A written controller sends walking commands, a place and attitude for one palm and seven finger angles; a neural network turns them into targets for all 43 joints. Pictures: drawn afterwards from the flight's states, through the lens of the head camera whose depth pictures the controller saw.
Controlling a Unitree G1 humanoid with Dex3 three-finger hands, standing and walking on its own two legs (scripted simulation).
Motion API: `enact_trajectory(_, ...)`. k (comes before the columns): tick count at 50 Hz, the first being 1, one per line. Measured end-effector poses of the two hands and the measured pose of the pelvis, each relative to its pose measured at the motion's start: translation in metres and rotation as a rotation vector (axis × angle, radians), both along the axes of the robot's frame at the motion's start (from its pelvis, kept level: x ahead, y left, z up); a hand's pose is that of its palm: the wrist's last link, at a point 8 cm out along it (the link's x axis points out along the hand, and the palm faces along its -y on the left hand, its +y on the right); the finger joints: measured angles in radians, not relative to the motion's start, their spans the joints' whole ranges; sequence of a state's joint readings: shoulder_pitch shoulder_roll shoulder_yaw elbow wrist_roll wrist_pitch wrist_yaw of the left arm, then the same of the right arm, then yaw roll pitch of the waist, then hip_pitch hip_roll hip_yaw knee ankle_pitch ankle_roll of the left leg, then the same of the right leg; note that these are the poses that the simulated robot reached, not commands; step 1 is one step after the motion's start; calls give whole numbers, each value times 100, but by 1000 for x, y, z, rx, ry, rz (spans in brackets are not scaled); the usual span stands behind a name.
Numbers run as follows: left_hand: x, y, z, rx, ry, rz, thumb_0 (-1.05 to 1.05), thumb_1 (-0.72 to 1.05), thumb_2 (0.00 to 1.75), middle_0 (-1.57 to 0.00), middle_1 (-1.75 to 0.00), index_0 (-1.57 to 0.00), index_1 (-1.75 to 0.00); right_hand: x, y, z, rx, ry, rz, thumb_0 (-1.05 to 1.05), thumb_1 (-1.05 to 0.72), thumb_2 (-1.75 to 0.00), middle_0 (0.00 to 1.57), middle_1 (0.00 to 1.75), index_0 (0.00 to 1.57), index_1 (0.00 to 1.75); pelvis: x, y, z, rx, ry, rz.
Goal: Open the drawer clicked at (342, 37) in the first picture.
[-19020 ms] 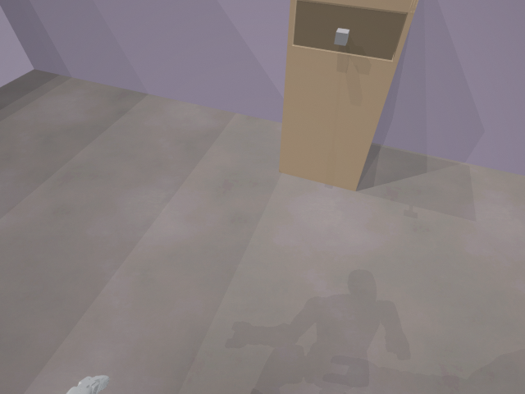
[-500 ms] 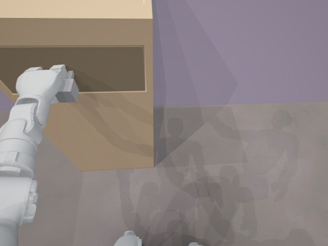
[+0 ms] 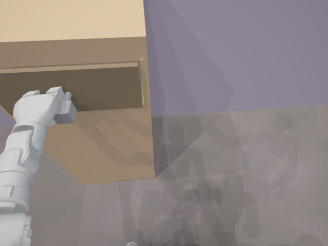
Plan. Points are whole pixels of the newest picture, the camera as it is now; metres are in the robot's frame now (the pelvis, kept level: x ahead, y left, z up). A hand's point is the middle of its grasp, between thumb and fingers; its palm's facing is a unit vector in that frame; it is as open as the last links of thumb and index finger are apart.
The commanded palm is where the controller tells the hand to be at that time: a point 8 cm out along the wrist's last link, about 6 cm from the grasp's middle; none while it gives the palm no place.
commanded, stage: pull the drawer open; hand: left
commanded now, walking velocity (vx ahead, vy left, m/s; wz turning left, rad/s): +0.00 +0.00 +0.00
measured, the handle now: (65, 105) +0.46 +0.25 +0.06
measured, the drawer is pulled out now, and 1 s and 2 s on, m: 0.01 0.09 0.21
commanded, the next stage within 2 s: none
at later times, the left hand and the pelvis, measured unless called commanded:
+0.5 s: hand (45, 138) +0.37 +0.29 +0.05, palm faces -0.01 -0.08 -1.00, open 5.4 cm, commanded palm +0.33 +0.28 +0.09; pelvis +0.01 -0.01 +0.01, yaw +2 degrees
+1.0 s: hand (40, 157) +0.32 +0.28 +0.05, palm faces -0.01 -0.07 -1.00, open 5.5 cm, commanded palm +0.28 +0.28 +0.09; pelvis +0.00 -0.02 +0.01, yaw +2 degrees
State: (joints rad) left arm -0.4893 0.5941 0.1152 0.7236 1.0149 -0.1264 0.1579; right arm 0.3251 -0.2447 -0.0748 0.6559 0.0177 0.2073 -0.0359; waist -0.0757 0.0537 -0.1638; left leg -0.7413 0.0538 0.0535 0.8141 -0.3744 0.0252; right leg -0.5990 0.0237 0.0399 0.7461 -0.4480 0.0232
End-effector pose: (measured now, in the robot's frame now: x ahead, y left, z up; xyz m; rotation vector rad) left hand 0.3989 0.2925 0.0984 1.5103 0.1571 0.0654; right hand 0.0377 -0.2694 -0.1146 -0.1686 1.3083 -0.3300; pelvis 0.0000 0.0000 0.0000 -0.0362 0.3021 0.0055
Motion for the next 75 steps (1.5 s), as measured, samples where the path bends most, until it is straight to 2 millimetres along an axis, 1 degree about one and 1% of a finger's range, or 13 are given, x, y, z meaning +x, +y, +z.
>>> enact_trajectory(11, -18, -2, -1, -12, -21, 24, 0, 89, 90, -42, -135, -38, -133, 53, 4, 6, 13, -108, 68, 0, -90, -90, 21, 30, 20, 30, 8, 1, 3, 4, -16, 12)
enact_trajectory(15, -28, -3, 0, -14, -26, 31, 0, 89, 90, -42, -135, -35, -134, 68, 5, 9, 14, -141, 90, 0, -90, -90, 21, 30, 20, 30, 10, 0, 5, 5, -26, 18)
enact_trajectory(20, -41, -4, 1, -17, -38, 35, 0, 89, 90, -42, -135, -32, -134, 80, 5, 12, 13, -169, 117, 0, -90, -90, 21, 30, 20, 30, 10, -3, 5, 8, -40, 24)
enact_trajectory(25, -52, -6, 2, -18, -37, 46, 0, 89, 90, -42, -135, -27, -131, 86, 5, 13, 17, -188, 133, 1, -90, -90, 21, 30, 20, 30, 8, -6, 5, 11, -54, 29)
enact_trajectory(30, -59, -7, 2, -21, -26, 58, 0, 89, 90, -42, -135, -24, -129, 86, 3, 13, 19, -202, 133, 1, -90, -90, 21, 30, 20, 30, 5, -9, 6, 14, -64, 26)
enact_trajectory(40, -78, -9, 2, -15, -24, 54, 0, 89, 90, -42, -135, -24, -128, 78, -5, 12, 12, -199, 126, 1, -90, -90, 21, 30, 20, 30, 3, -14, 6, 18, -77, 23)
enact_trajectory(46, -92, -10, 2, -11, -36, 56, 0, 89, 90, -42, -135, -25, -129, 79, -6, 10, 11, -200, 139, 1, -90, -90, 21, 30, 20, 30, 1, -15, 6, 20, -84, 28)
enact_trajectory(53, -105, -12, 2, -9, -41, 66, 0, 89, 90, -42, -135, -26, -129, 91, -2, 11, 21, -229, 159, 1, -90, -90, 20, 30, 20, 30, 0, -16, 6, 22, -93, 32)
enact_trajectory(64, -125, -13, 2, -14, -34, 65, 0, 89, 90, -42, -135, -25, -128, 115, 6, 19, 34, -305, 192, 1, -90, -90, 21, 30, 20, 30, 2, -16, 7, 25, -108, 31)
enact_trajectory(75, -153, -15, 1, -15, -49, 67, 0, 89, 90, -42, -135, -26, -128, 132, 13, 21, 43, -343, 235, 1, -90, -90, 21, 30, 20, 30, 4, -15, 6, 26, -115, 36)
